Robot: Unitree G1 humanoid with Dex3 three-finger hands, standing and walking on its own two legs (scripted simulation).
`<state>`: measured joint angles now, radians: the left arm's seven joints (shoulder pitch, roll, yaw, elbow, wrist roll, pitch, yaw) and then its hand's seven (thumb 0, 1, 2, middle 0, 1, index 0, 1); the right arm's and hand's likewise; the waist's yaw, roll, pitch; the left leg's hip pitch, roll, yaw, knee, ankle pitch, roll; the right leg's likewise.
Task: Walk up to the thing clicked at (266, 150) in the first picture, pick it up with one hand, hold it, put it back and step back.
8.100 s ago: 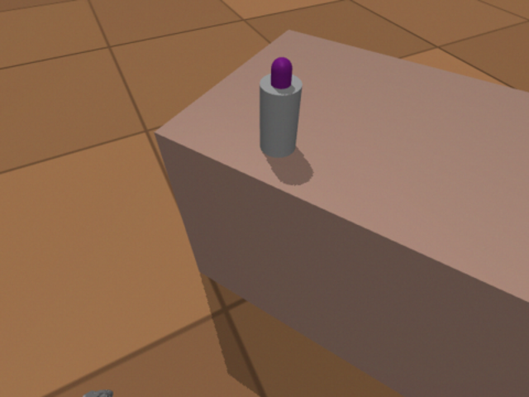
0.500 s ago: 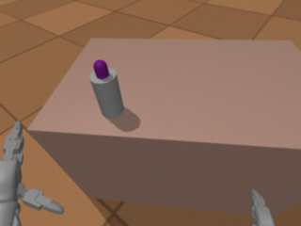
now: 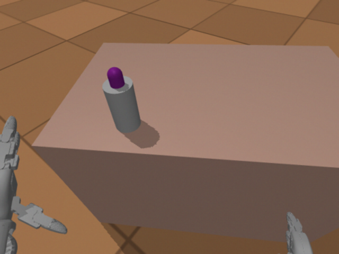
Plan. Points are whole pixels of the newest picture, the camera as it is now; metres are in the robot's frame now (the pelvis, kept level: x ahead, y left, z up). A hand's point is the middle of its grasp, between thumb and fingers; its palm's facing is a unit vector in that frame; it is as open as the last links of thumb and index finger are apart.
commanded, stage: rise first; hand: left
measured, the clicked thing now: (121, 99) +0.49 +0.20 +0.08
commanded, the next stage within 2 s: go down in 0.08 s
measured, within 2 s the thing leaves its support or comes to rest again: neither
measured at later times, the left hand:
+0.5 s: hand (31, 159) +0.22 +0.28 +0.16, palm faces +0.41 -0.84 -0.35, open 17.7 cm
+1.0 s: hand (35, 128) +0.30 +0.32 +0.16, palm faces +0.21 -0.97 -0.14, open 17.7 cm
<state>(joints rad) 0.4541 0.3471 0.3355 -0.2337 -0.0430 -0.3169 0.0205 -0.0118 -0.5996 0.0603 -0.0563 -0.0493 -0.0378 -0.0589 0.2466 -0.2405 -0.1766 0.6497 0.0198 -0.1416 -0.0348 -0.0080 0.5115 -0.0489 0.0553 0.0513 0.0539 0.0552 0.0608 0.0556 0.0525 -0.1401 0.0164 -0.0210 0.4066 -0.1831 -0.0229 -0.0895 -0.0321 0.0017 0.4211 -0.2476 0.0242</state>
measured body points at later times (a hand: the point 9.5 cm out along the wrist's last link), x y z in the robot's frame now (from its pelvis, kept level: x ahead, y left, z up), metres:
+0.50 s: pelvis +0.00 +0.00 -0.01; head -0.02 -0.02 +0.44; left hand +0.19 +0.33 +0.18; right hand +0.18 -0.26 -0.09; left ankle +0.03 +0.14 -0.74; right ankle -0.01 -0.13 -0.74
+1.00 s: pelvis +0.01 +0.01 +0.00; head +0.00 +0.00 +0.45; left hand +0.28 +0.37 +0.17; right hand +0.17 -0.25 -0.09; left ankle +0.03 +0.14 -0.74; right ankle -0.01 -0.13 -0.74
